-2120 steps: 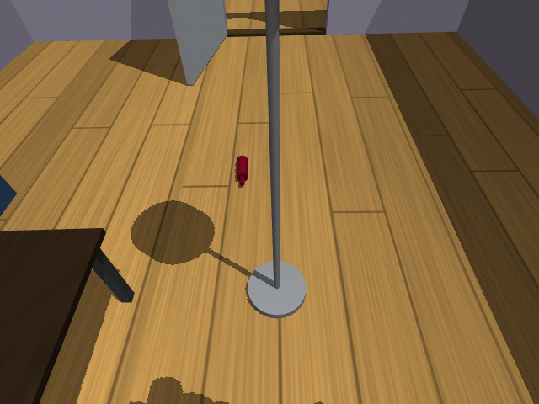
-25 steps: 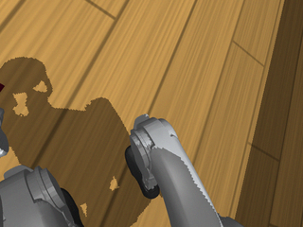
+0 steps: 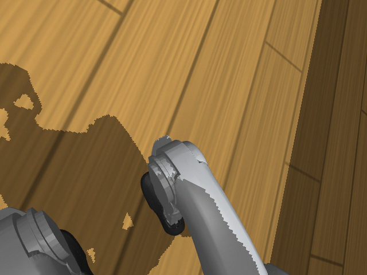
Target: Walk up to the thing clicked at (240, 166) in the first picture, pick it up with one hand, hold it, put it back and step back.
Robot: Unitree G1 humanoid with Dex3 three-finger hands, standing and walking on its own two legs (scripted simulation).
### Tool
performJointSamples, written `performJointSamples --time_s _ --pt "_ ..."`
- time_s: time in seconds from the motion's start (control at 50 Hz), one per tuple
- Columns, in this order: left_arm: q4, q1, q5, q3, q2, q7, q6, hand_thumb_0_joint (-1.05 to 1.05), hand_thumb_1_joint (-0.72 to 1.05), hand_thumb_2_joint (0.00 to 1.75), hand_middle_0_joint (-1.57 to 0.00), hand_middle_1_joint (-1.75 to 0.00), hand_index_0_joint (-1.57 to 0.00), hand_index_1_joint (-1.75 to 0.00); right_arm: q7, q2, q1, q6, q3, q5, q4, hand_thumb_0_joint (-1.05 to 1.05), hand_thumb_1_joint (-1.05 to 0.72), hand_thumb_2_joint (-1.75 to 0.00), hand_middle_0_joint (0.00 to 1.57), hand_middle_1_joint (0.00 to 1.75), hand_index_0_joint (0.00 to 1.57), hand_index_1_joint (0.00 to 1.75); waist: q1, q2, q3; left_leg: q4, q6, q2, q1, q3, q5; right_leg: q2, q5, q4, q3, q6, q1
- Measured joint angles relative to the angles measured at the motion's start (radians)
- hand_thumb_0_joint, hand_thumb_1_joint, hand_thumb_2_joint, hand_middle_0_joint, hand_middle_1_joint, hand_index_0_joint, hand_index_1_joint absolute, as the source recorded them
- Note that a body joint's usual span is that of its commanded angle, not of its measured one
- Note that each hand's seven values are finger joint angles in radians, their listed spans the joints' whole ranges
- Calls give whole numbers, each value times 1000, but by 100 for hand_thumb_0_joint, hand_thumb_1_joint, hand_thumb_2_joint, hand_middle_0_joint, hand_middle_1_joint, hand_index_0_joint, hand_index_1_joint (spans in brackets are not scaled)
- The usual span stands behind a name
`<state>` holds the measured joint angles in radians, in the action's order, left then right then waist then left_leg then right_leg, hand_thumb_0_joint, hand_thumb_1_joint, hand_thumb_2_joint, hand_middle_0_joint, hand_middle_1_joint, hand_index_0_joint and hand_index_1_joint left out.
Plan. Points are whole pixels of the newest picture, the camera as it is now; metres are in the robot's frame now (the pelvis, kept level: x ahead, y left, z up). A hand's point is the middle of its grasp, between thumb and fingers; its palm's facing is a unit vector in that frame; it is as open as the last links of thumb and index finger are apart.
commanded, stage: rest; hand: left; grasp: from above
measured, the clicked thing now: out of the picture +0.46 +0.30 -0.29
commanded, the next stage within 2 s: open in 0.40 s
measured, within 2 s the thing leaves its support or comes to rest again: neither
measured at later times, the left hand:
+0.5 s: hand out of the picture +0.48 +0.27 -0.25, palm faces -0.28 -0.34 -0.90, open 8.8 cm
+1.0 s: hand out of the picture +0.48 +0.28 -0.26, palm faces -0.28 -0.34 -0.90, open 11.4 cm
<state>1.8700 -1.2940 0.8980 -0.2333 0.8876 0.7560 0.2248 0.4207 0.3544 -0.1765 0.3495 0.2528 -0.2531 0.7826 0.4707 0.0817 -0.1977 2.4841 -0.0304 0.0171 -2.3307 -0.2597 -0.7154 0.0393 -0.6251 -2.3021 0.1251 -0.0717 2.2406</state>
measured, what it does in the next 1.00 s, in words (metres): stands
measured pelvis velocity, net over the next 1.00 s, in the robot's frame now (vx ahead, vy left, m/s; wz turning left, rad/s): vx -0.01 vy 0.00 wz -0.02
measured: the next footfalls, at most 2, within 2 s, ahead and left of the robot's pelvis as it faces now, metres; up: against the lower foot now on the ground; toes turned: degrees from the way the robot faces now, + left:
none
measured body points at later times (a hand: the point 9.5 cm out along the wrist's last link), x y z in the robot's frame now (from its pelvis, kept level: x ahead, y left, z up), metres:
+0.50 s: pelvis +0.00 +0.00 +0.00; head +0.30 +0.10 +0.32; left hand +0.49 +0.28 -0.20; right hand -0.03 -0.23 -0.04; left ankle +0.06 +0.13 -0.29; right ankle +0.12 -0.13 -0.29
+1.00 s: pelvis -0.01 +0.00 +0.01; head +0.31 +0.10 +0.31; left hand +0.49 +0.29 -0.21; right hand -0.03 -0.23 -0.02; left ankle +0.06 +0.13 -0.29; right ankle +0.12 -0.13 -0.29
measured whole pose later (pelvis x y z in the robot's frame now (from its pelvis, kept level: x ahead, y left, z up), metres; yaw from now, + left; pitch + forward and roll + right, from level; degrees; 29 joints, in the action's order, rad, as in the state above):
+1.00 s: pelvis -0.01 +0.00 +0.01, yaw -1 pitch +30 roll -16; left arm 1.85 -1.32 0.85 -0.17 0.97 0.75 0.24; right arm 0.38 0.38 -0.17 0.36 0.33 -0.25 0.71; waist 0.50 0.13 -0.26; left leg 2.46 -0.02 0.02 -2.31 -0.29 -0.71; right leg 0.04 -0.61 -2.25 0.15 -0.08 2.19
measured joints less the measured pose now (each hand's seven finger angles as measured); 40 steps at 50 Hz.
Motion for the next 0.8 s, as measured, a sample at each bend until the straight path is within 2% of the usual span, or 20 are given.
performJointSamples --time_s 0.18,0.32,0.58,0.7,0.8 --pt "-9 -6 -24 25 15 1 -1 2 20 25 -87 -36 -85 -32 -8 3 9 11 25 -4 -11 0 -91 -90 20 30 20 30 11 12 -20 -2 -2 1 9 -7 -1 1 1 6 6 -3 -11" --pt "3 -19 -26 21 33 6 5 2 20 24 -88 -34 -87 -30 -15 9 14 10 38 -2 -27 0 -91 -90 20 30 20 30 20 17 -27 -6 -3 0 12 -15 0 1 3 15 13 -3 -18" --pt "7 -29 -28 40 57 -8 9 1 19 24 -89 -35 -87 -31 -32 11 16 6 60 0 -50 0 -91 -90 20 30 20 30 31 27 -37 -9 6 1 16 -18 7 4 11 29 18 -8 -31" --pt "6 -25 -25 45 61 -10 9 1 17 32 -79 -44 -79 -40 -38 15 13 4 67 0 -58 1 -91 -90 20 30 20 30 34 30 -42 -12 10 2 20 -20 8 5 14 36 20 -9 -39" --pt "-2 -24 -24 49 72 -2 7 0 8 44 -67 -53 -67 -50 -40 17 10 7 70 0 -61 1 -91 -90 20 30 20 30 37 36 -49 -14 10 2 21 -22 10 5 16 42 23 -8 -42"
